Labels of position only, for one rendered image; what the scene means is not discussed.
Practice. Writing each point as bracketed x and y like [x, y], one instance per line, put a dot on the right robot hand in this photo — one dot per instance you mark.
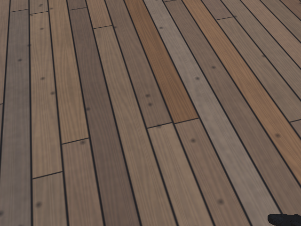
[284, 220]

